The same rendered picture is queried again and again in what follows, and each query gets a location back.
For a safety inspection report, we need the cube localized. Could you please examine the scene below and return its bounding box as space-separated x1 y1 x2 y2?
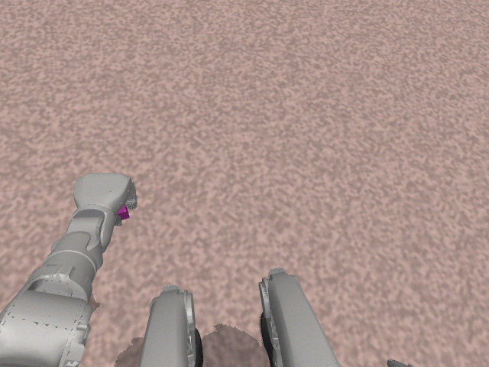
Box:
117 205 130 220

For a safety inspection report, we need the left robot hand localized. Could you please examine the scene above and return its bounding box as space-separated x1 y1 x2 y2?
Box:
73 173 138 226

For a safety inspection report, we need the left robot arm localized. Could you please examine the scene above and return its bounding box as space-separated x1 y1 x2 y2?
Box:
0 204 115 367

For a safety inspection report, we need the right robot foot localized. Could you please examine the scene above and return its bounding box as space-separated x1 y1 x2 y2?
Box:
261 312 276 367

